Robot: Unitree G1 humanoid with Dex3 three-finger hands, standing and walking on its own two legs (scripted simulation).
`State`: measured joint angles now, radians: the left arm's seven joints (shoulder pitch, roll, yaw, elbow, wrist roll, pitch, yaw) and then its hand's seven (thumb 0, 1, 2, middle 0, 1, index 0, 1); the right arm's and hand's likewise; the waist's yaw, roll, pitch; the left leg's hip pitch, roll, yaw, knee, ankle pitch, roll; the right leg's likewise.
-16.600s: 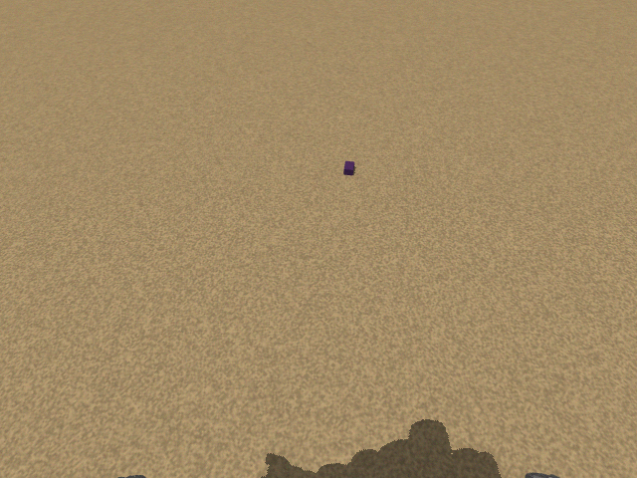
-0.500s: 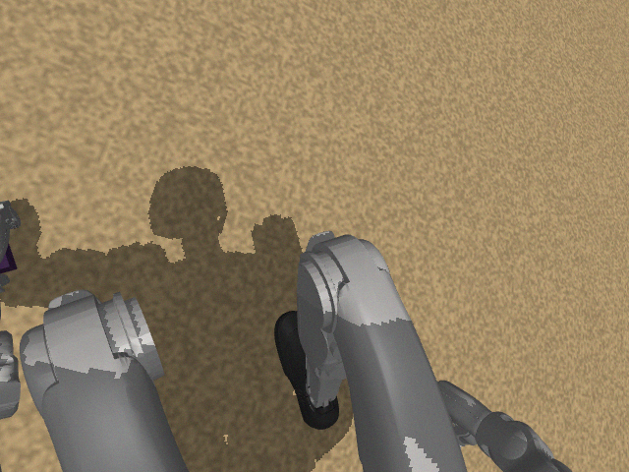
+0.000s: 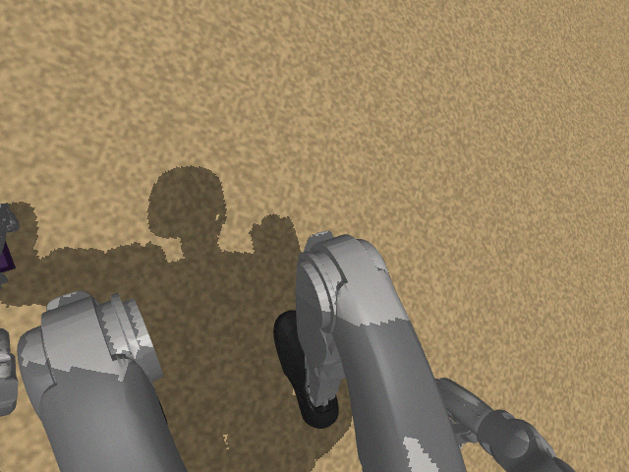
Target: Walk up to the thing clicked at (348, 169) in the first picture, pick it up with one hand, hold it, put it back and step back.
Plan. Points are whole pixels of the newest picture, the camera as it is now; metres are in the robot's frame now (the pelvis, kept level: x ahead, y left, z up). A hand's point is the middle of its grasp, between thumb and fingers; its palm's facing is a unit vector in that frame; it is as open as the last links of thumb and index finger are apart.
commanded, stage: close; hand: left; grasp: from above
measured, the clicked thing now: out of the picture +0.39 +0.31 -0.28
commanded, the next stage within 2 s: settle in 0.20 s
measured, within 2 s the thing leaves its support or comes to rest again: leaves its support in 0.68 s
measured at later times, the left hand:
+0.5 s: hand out of the picture +0.38 +0.31 -0.25, palm faces -0.44 -0.14 -0.89, open 7.2 cm
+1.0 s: hand out of the picture +0.37 +0.32 -0.17, palm faces -0.44 -0.11 -0.89, open 6.9 cm
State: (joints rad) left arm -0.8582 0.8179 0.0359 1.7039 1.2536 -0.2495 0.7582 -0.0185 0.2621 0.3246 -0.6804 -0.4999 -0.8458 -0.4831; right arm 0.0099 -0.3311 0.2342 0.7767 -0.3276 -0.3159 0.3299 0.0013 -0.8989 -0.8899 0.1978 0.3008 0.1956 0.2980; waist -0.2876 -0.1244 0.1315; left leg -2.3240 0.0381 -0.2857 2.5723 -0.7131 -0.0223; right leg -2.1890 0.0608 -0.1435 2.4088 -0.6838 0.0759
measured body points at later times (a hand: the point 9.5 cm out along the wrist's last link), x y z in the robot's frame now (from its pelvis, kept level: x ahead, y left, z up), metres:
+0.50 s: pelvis +0.00 +0.00 +0.00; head +0.24 +0.13 +0.35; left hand +0.40 +0.31 -0.20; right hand +0.10 -0.25 -0.07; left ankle +0.07 +0.13 -0.26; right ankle +0.11 -0.13 -0.26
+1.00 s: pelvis +0.00 +0.00 +0.02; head +0.21 +0.09 +0.41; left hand +0.39 +0.33 -0.12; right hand +0.12 -0.26 -0.09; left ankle +0.07 +0.13 -0.26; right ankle +0.11 -0.13 -0.26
